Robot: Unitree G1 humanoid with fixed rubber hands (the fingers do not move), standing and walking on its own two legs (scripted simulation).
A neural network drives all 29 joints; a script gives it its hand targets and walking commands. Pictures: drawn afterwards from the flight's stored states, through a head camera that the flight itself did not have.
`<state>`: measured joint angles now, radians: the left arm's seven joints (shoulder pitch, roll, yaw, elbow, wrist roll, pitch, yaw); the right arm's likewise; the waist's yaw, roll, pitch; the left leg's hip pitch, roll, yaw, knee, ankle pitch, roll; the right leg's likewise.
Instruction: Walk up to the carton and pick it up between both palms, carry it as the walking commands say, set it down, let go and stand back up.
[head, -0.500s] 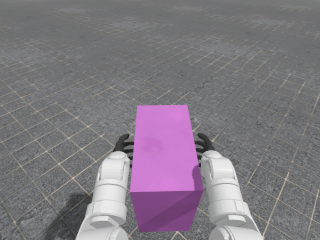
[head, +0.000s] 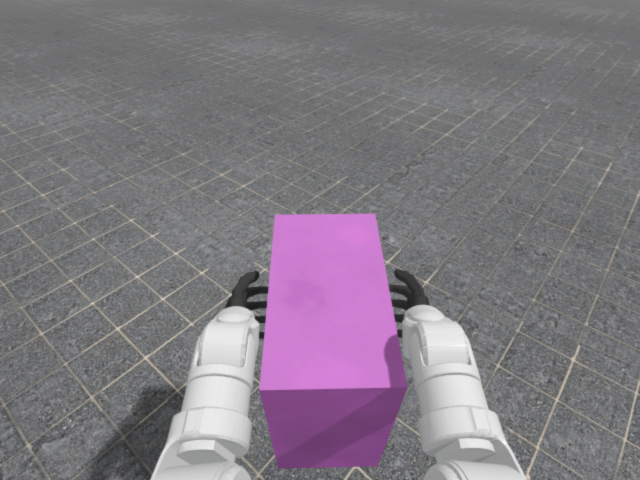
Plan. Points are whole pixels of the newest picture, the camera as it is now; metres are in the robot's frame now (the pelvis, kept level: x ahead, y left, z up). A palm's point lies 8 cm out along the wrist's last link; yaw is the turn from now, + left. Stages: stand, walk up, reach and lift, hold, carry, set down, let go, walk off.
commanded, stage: hold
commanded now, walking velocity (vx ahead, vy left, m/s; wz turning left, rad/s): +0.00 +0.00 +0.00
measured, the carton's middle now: (326, 341) +0.32 +0.00 -0.01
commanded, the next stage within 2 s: carry in 0.18 s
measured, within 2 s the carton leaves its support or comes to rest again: neither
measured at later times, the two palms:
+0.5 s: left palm (236, 341) +0.27 +0.12 +0.06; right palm (426, 341) +0.27 -0.12 +0.06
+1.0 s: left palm (225, 467) +0.12 +0.10 +0.08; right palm out of the picture +0.09 -0.14 +0.08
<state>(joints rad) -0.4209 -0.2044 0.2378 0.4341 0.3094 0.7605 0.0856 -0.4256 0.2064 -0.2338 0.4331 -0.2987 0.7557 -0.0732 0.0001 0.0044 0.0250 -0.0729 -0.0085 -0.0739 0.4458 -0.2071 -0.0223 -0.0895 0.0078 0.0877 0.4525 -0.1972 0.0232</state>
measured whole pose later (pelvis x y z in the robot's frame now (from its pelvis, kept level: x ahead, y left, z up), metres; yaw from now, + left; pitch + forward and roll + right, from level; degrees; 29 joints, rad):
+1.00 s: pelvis -0.17 +0.01 -0.01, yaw -6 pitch +3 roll -1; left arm -0.23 -0.15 0.00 -0.22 0.02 1.16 0.25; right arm -0.19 0.14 0.00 -0.28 -0.04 1.17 -0.24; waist 0.02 0.04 -0.09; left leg -0.66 0.06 0.02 0.79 -0.31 -0.03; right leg -0.33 0.02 -0.11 0.60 -0.33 -0.05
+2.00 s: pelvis -0.53 +0.08 -0.01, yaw -5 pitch +4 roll +2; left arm -0.20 -0.14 0.00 -0.29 0.04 1.15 0.24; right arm -0.21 0.14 0.01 -0.28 -0.02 1.15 -0.25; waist -0.01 -0.06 -0.08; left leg -0.30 -0.01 0.08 0.57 -0.34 -0.01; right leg -0.54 -0.09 -0.09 0.56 -0.12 0.00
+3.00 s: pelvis -0.92 +0.10 -0.01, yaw -5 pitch +4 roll -2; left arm -0.24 -0.15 -0.01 -0.30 0.01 1.16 0.27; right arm -0.20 0.14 0.00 -0.33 -0.05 1.15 -0.22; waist 0.04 0.03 -0.07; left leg -0.47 0.07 0.04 0.55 -0.15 0.00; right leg -0.32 -0.01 -0.10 0.64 -0.42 0.03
